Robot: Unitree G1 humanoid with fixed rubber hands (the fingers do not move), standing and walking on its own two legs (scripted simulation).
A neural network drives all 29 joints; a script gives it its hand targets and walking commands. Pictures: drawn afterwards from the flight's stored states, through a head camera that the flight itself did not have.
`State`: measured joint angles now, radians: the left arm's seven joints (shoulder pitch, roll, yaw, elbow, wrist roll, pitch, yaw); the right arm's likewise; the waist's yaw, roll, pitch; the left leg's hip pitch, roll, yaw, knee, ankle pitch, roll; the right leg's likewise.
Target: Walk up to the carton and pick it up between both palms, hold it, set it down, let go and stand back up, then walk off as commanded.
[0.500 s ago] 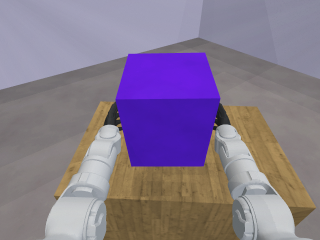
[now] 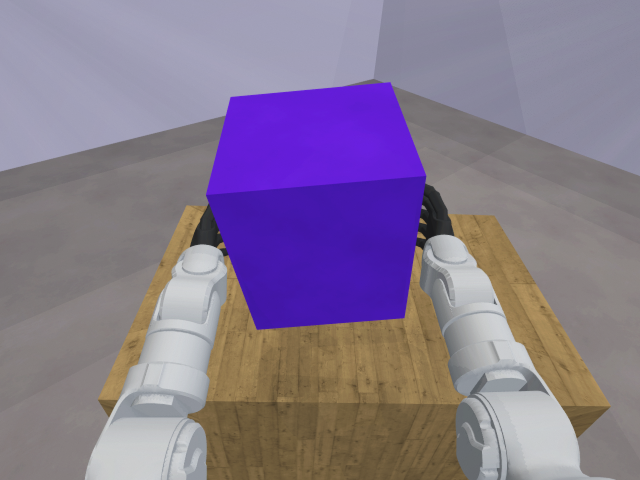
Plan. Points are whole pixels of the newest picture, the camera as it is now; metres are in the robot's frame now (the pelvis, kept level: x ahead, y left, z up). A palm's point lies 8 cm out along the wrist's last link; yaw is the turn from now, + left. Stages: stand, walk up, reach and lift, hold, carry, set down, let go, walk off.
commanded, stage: reach and lift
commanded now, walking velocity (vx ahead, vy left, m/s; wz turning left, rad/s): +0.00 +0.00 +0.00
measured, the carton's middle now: (320, 211) +0.43 +0.00 +0.17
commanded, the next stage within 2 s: hold in 0.54 s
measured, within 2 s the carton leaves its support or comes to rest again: neither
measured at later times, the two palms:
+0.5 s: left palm (205, 247) +0.36 +0.15 +0.16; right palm (440, 244) +0.37 -0.15 +0.17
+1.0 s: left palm (199, 235) +0.36 +0.15 +0.19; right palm (444, 234) +0.36 -0.15 +0.19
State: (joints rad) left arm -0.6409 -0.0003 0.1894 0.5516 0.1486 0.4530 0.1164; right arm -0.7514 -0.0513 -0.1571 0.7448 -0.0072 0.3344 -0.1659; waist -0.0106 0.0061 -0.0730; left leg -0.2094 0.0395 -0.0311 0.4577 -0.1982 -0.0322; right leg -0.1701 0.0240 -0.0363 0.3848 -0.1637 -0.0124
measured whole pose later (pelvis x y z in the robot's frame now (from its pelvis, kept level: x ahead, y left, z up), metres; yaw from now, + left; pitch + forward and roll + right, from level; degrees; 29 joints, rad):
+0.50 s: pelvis -0.01 +0.00 +0.00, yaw +0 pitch -4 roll -1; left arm -0.66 0.00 0.19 0.55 0.17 0.50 0.10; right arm -0.75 -0.05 -0.16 0.77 0.00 0.33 -0.17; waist -0.02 0.00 -0.07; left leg -0.20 0.04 -0.03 0.46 -0.19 -0.03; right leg -0.15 0.02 -0.04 0.38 -0.16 -0.01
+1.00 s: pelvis -0.01 +0.00 +0.00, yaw +0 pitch -7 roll -1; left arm -0.67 0.00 0.19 0.44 0.24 0.59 0.07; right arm -0.75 -0.05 -0.16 0.70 0.02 0.36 -0.17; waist -0.02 -0.01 -0.05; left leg -0.14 0.04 -0.03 0.45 -0.19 -0.03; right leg -0.10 0.02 -0.04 0.37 -0.16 -0.01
